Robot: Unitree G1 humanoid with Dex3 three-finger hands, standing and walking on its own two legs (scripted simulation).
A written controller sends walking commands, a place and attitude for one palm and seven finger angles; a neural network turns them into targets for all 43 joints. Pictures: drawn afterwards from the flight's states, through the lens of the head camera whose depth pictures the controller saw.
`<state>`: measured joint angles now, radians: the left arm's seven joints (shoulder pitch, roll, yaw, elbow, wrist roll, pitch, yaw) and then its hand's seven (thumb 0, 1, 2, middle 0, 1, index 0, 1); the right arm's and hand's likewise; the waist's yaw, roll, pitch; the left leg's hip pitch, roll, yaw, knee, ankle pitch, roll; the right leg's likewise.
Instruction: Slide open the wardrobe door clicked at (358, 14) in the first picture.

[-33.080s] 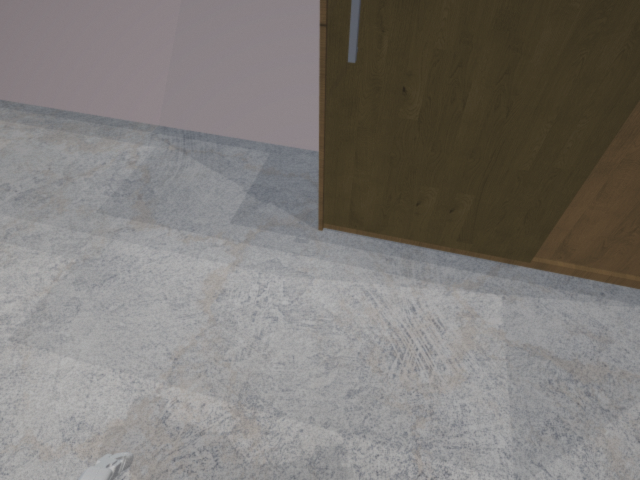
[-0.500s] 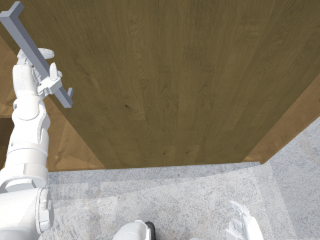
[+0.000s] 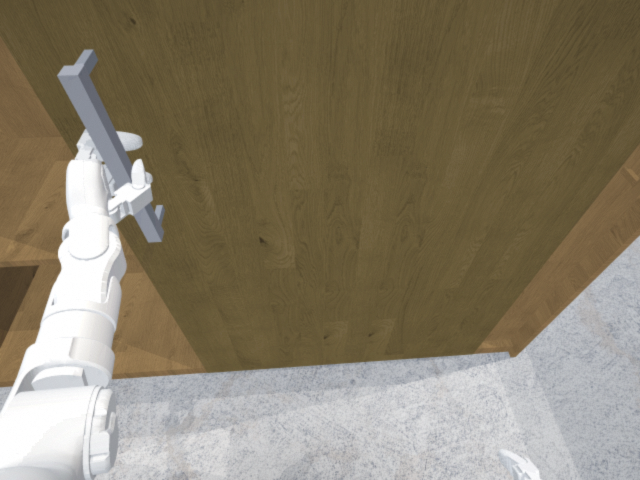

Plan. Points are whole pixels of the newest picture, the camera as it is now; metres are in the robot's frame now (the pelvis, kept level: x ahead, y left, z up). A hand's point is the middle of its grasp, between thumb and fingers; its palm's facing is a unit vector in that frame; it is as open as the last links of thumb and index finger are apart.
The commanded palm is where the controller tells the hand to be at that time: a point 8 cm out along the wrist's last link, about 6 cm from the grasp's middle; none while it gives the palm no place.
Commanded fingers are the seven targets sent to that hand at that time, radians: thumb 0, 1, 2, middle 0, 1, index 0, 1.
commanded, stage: stop walking and hold the door there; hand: left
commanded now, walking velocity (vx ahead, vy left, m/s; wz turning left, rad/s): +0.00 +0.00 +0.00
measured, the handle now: (126, 160) +0.47 +0.29 +0.14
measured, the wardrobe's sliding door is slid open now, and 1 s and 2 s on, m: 0.67 0.67 0.67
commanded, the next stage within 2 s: loosen the grip on the handle in 0.04 s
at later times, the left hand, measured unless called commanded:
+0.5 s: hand (138, 186) +0.42 +0.26 +0.14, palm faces +0.36 -0.92 -0.18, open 11.6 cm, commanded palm +0.38 +0.30 +0.14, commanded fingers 0.00 -0.55 0.20 -0.33 -1.25 -0.33 -1.25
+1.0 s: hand (131, 178) +0.43 +0.27 +0.14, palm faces +0.35 -0.92 -0.17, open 14.0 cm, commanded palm +0.38 +0.33 +0.15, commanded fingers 0.00 -0.55 0.20 -0.25 -1.15 -0.25 -1.15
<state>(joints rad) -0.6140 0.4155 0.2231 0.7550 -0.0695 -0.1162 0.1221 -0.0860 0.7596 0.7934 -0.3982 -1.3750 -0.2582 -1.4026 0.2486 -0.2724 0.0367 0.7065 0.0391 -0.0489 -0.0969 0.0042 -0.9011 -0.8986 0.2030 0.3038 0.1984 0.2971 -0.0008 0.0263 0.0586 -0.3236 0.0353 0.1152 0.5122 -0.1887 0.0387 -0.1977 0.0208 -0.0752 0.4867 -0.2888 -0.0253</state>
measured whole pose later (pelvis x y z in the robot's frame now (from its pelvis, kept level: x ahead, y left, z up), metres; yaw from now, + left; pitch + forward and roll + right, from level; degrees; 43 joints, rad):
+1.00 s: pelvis +0.01 +0.00 +0.00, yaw +0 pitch +4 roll +0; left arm -0.58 0.44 0.36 0.66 -0.03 0.01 0.00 -0.01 -0.54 0.20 -0.33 -1.20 -0.36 -1.22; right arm 0.27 -0.25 0.03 0.69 0.04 -0.09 -0.09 0.01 -0.90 -0.90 0.21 0.30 0.20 0.30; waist -0.03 0.01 -0.04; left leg -0.40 0.03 0.11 0.55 -0.22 0.04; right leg -0.28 0.01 -0.08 0.54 -0.33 -0.03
